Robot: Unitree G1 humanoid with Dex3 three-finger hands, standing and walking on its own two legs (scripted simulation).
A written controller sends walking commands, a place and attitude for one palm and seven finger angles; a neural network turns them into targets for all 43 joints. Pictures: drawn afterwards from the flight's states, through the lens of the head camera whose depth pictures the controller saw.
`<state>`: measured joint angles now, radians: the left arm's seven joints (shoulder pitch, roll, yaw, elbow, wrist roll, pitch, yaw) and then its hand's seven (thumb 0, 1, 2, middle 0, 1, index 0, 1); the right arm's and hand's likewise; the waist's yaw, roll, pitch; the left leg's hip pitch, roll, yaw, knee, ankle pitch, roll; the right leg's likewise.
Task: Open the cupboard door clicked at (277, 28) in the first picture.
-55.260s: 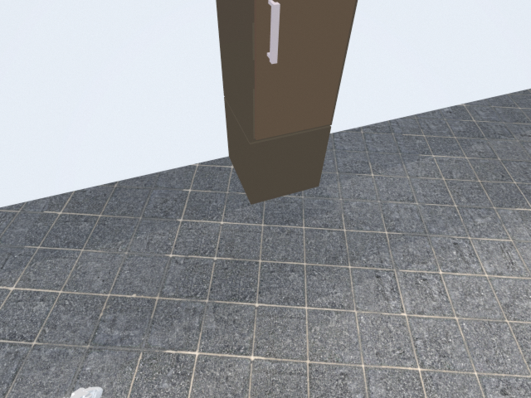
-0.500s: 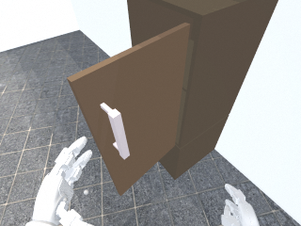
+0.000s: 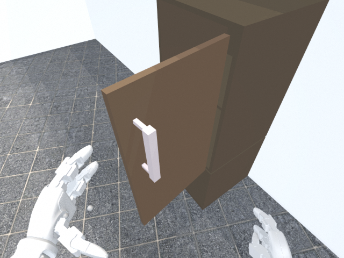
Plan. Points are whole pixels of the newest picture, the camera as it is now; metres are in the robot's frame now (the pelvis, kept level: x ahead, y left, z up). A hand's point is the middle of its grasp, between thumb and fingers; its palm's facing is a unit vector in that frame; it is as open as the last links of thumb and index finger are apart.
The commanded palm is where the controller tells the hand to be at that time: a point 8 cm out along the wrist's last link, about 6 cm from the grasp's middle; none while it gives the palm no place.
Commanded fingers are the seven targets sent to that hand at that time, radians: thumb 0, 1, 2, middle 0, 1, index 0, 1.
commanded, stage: draw the hand back to the body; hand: left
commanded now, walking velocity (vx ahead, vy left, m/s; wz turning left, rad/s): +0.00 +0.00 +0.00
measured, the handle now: (147, 152) +0.32 +0.09 +0.11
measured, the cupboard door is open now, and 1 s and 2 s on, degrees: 98 98 98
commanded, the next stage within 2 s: step back with the hand held close in 1.20 s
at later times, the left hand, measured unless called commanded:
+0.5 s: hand (53, 184) +0.20 +0.23 +0.15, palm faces +0.31 -0.88 -0.36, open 12.9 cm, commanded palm +0.16 +0.28 +0.18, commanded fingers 0.00 0.38 0.68 -0.18 -0.30 -0.18 -0.30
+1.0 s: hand (35, 162) +0.22 +0.26 +0.19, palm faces +0.43 -0.82 -0.39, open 7.7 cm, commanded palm +0.17 +0.30 +0.20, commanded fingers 0.00 0.90 0.90 -0.20 -0.30 -0.20 -0.30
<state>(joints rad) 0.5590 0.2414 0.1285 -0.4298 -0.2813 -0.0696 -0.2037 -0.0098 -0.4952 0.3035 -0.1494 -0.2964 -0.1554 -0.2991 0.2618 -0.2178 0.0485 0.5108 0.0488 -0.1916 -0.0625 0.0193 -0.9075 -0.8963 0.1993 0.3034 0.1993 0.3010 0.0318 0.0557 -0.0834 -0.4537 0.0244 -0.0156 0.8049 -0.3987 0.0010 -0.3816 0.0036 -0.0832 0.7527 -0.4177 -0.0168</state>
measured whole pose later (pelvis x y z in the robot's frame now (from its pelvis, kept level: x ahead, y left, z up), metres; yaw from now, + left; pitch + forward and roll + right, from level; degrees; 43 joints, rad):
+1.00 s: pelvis +0.02 +0.00 +0.04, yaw -2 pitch -4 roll +0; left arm 0.46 0.34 0.34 -0.39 -0.07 -0.07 0.12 0.01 0.83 0.87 -0.20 -0.30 -0.21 -0.30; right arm 0.18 -0.22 0.01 0.64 0.00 -0.07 -0.06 0.02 -0.91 -0.90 0.20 0.30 0.20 0.30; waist 0.07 0.05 0.02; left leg -0.09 0.02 0.04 0.40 -0.25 0.00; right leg -0.04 0.01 -0.03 0.35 -0.25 -0.01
